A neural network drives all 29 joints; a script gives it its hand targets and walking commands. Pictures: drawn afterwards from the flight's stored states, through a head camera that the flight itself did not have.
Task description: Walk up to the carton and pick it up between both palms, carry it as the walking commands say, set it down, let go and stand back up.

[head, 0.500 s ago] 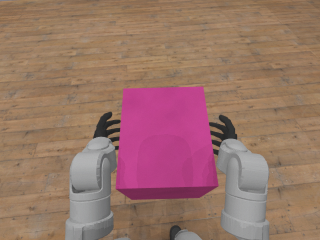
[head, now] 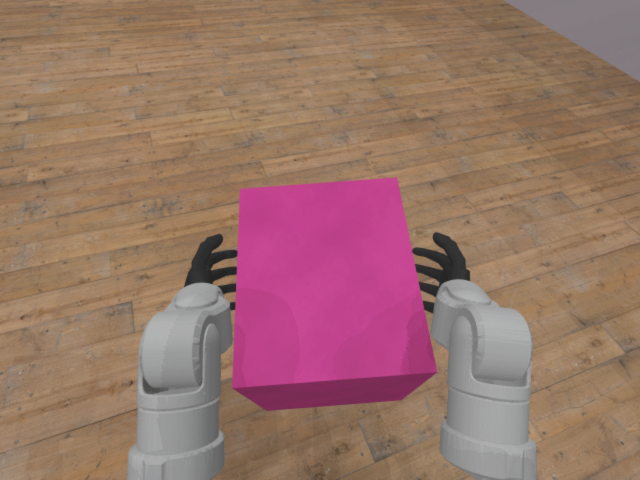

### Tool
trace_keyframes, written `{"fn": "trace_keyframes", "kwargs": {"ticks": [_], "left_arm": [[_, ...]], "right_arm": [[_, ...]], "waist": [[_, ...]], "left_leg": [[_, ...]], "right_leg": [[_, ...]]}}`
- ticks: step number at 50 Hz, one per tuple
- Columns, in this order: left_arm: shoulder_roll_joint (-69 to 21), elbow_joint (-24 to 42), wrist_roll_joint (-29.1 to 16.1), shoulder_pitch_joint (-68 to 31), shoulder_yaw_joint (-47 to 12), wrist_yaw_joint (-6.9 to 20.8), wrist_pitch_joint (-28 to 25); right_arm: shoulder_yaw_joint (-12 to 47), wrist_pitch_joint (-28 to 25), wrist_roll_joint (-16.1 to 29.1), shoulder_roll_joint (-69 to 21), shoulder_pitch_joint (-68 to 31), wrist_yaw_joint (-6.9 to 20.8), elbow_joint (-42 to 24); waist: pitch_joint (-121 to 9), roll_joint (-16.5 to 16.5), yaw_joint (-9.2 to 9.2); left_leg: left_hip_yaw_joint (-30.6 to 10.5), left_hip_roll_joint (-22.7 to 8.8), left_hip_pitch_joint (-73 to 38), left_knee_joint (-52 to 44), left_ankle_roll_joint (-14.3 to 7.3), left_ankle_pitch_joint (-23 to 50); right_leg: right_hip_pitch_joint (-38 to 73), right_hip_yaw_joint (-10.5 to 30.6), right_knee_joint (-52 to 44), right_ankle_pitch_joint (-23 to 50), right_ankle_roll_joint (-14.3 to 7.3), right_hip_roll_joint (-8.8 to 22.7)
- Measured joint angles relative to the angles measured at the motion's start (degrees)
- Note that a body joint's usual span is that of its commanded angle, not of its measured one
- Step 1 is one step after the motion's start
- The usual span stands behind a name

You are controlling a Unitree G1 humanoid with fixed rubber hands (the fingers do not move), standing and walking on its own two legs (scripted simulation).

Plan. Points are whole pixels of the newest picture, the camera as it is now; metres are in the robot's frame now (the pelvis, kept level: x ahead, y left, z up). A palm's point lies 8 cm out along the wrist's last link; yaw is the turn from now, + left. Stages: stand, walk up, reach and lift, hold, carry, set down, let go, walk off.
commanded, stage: carry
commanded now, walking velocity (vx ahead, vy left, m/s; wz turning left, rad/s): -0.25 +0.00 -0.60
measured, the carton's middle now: (327, 302) +0.34 +0.01 +0.02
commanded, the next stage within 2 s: none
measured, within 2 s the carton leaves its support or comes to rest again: neither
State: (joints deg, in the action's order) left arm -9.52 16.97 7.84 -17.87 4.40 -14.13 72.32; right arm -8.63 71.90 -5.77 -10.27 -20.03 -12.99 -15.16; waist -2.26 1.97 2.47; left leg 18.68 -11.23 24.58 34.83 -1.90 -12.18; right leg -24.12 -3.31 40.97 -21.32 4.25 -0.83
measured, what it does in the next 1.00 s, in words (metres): walks backwards, turning right: right foot, then left foot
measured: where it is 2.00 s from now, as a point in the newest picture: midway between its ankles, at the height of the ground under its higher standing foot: outside the picture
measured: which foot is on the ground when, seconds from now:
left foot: down 0.00-0.02, up 0.04-0.46, down 0.48-0.86, up 0.88-1.00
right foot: up 0.00-0.00, down 0.02-0.46, up 0.48-0.84, down 0.86-1.00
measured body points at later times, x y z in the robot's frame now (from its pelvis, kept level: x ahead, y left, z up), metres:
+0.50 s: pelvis -0.16 +0.03 +0.00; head -0.13 +0.04 +0.45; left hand +0.17 +0.10 +0.08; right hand +0.10 -0.18 +0.09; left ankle -0.16 +0.14 -0.73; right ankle +0.00 -0.10 -0.71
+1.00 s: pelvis -0.29 +0.05 +0.00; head -0.26 +0.02 +0.45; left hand +0.03 +0.00 +0.07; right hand -0.11 -0.24 +0.07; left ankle -0.21 +0.18 -0.66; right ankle -0.28 -0.05 -0.73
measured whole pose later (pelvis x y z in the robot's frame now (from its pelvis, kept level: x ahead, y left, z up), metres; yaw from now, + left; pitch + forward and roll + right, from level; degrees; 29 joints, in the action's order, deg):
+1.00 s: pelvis -0.29 +0.05 +0.00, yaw -31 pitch +1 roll +2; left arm -9.0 18.9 7.4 -15.8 2.0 -13.0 73.3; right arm -8.1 71.2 -5.1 -9.3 -17.0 -12.9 -17.4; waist 4.2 0.5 -0.7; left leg 5.7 -7.3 29.5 62.7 2.8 -27.1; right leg -23.0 0.3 35.7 -13.4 -3.2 -1.8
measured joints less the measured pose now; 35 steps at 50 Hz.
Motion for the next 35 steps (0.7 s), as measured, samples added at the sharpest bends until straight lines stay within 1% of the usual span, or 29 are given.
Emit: {"fn": "trace_keyframes", "kwargs": {"ticks": [1,2,4,5,6,8,10,13,17,20,22,23,24,25,26,27,28,29,30,32,33,35], "left_arm": [[-0.01,-0.01,0.00,-0.02,-0.04,0.11,0.05],[-0.04,-0.06,-0.02,0.03,-0.17,0.34,-0.10],[-0.03,-0.06,-0.04,0.14,-0.60,1.12,0.59],[-0.03,-0.05,-0.02,0.15,-0.60,1.38,0.98],[-0.03,-0.04,0.00,0.14,-0.61,1.46,1.15],[-0.04,-0.04,0.00,0.13,-0.61,1.54,1.17],[-0.05,-0.03,0.01,0.11,-0.60,1.61,1.00],[-0.06,0.00,0.02,0.11,-0.60,1.65,-0.69],[-0.05,-0.02,0.02,0.13,-0.36,1.26,-1.70],[-0.05,-0.02,0.02,0.16,-0.33,1.15,-1.70],[-0.05,-0.03,0.02,0.17,-0.33,1.08,-1.64],[-0.03,-0.03,0.02,0.16,-0.33,1.05,-1.50],[0.01,-0.04,0.02,0.17,-0.33,1.00,-1.48],[0.15,-0.07,0.02,0.77,-0.32,1.00,-1.55],[0.41,-0.09,-0.02,1.77,-0.34,1.25,-1.34],[0.57,-0.09,-0.02,2.40,-0.39,1.60,-0.82],[0.60,-0.06,0.01,2.54,-0.39,1.72,-0.18],[0.61,-0.02,0.02,2.54,-0.40,1.73,0.08],[0.63,0.04,0.02,2.53,-0.39,1.68,0.11],[0.65,0.37,-0.04,2.51,-0.41,1.41,0.03],[0.64,0.98,-0.17,2.48,-0.51,1.05,0.02],[0.60,1.94,-0.25,2.22,-0.72,0.38,0.04]], "right_arm": [[0.00,-0.02,-0.08,0.02,-0.02,-0.08,0.00],[0.00,-0.46,-0.17,0.08,0.18,-0.18,0.01],[0.01,-0.70,-0.18,0.46,1.42,-0.11,0.08],[0.02,-0.36,-0.18,0.53,1.61,-0.07,0.08],[0.01,-0.14,-0.19,0.54,1.61,-0.09,0.06],[0.01,-0.03,-0.19,0.56,1.59,-0.15,0.03],[0.01,0.03,-0.02,0.56,1.56,-0.37,-0.21],[0.03,-0.33,0.91,0.53,1.55,-0.97,-1.79],[0.07,-0.68,1.85,0.53,1.56,-1.02,-2.56],[0.11,-0.66,1.98,0.54,1.57,-1.03,-2.65],[0.13,-0.53,1.98,0.54,1.57,-1.02,-2.68],[0.13,-0.39,1.98,0.54,1.57,-1.01,-2.68],[0.15,-0.36,1.99,0.53,1.58,-0.95,-2.61],[0.34,-0.16,2.03,0.53,1.74,-0.69,-2.43],[0.54,0.54,2.11,0.62,2.02,-0.26,-2.20],[0.55,1.39,2.12,0.69,2.20,0.10,-2.20],[0.56,2.02,2.09,0.70,2.21,0.20,-2.21],[0.57,2.20,2.08,0.69,2.20,0.22,-2.22],[0.57,2.13,2.07,0.68,2.17,0.29,-2.20],[0.56,1.59,2.08,0.66,2.17,0.56,-2.21],[0.56,0.99,2.08,0.66,2.13,0.81,-2.22],[0.55,-0.11,2.06,0.63,2.09,1.18,-2.22]], "waist": [[-0.37,0.22,-0.21],[0.49,-0.37,-0.74],[2.76,-0.60,-1.84],[3.85,-0.40,-1.98],[4.84,-0.34,-2.25],[5.95,-0.38,-3.08],[5.52,-0.43,-4.01],[4.67,-0.41,-4.89],[4.22,0.02,-4.90],[3.81,0.14,-4.94],[3.30,0.75,-4.99],[2.77,0.71,-5.03],[2.62,0.87,-4.99],[3.23,1.04,-4.88],[3.33,0.56,-4.81],[3.41,-0.25,-4.75],[3.48,-0.75,-4.40],[3.46,-0.75,-3.63],[3.07,-0.65,-2.55],[1.61,-0.50,-0.39],[1.18,-0.49,0.17],[0.66,-0.45,0.53]], "left_leg": [[0.61,0.08,1.30,1.83,0.32,-0.40],[-0.17,0.09,2.24,4.27,1.03,-2.42],[-5.70,1.92,4.31,11.58,2.52,-10.35],[-8.34,3.14,5.08,15.83,2.84,-11.86],[-10.34,4.11,5.64,20.01,3.02,-12.04],[-13.07,5.44,5.96,26.65,3.12,-12.09],[-14.77,6.35,5.96,29.79,3.38,-12.14],[-16.34,7.49,5.56,29.83,4.15,-12.23],[-16.87,10.29,3.33,25.10,4.30,-12.88],[-16.29,12.75,-0.87,16.15,4.26,-12.93],[-14.06,13.56,-5.75,6.52,4.07,-12.97],[-12.91,13.53,-8.84,0.43,3.65,-13.34],[-12.66,13.35,-10.32,-3.63,2.46,-11.75],[-12.31,12.82,-10.49,-3.82,1.08,-9.27],[-12.05,11.66,-10.52,-3.84,0.15,-7.51],[-11.91,10.06,-10.49,-3.94,-0.26,-6.47],[-11.82,8.66,-10.44,-4.22,-0.29,-5.65],[-11.48,7.47,-10.39,-4.51,-0.12,-5.00],[-10.78,6.34,-10.05,-4.55,0.13,-4.65],[-8.69,4.31,-8.80,-4.53,0.51,-4.27],[-7.75,3.48,-8.12,-4.35,0.59,-4.10],[-6.31,2.06,-6.69,-3.56,0.67,-3.84]], "right_leg": [[1.20,0.78,-4.19,3.90,-0.75,0.30],[0.97,0.92,-4.17,7.04,-2.77,0.15],[0.92,1.14,-3.22,6.69,-5.32,0.14],[0.90,2.02,-3.47,6.72,-6.14,0.16],[0.86,2.95,-3.98,7.24,-6.57,0.16],[0.45,4.50,-5.14,8.96,-6.71,0.14],[-1.00,5.60,-6.25,10.89,-6.67,0.12],[-3.29,6.64,-8.37,14.04,-6.51,0.10],[-5.02,8.93,-12.10,18.82,-5.80,0.08],[-5.44,10.88,-15.34,22.47,-4.34,0.06],[-5.77,12.05,-17.12,24.67,-3.14,-0.12],[-6.28,12.27,-17.52,25.09,-2.14,-0.67],[-7.30,12.25,-16.38,22.71,-1.03,-1.37],[-8.51,10.88,-11.32,14.78,-0.09,-1.80],[-10.28,8.03,-3.41,7.99,0.24,-2.07],[-11.79,5.21,5.02,4.69,0.33,-2.04],[-12.77,3.63,12.71,3.87,0.33,-1.99],[-13.13,3.02,19.08,3.75,0.32,-1.95],[-13.13,2.92,23.50,3.68,0.32,-1.90],[-12.40,2.96,26.03,2.51,0.31,-1.43],[-11.67,2.95,25.98,1.08,0.31,-1.08],[-9.70,2.71,24.09,-1.13,0.31,-0.74]]}}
